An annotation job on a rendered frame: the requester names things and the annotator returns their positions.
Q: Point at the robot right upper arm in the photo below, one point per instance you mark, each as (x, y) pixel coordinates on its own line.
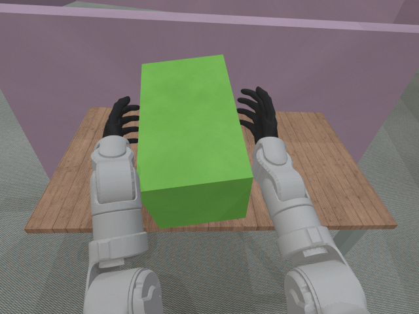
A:
(327, 287)

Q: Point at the robot left upper arm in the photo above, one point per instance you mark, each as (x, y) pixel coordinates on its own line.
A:
(133, 291)

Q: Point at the carton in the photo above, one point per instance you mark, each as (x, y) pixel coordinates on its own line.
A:
(192, 159)

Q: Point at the right robot forearm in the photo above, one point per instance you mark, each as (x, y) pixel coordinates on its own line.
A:
(301, 237)

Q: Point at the left robot forearm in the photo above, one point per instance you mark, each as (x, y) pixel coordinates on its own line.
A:
(115, 197)

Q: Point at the robot right hand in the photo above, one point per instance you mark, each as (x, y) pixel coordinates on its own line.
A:
(264, 120)

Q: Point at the table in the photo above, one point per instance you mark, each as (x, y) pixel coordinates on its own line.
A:
(342, 196)

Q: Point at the robot left hand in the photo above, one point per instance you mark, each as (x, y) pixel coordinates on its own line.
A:
(115, 122)

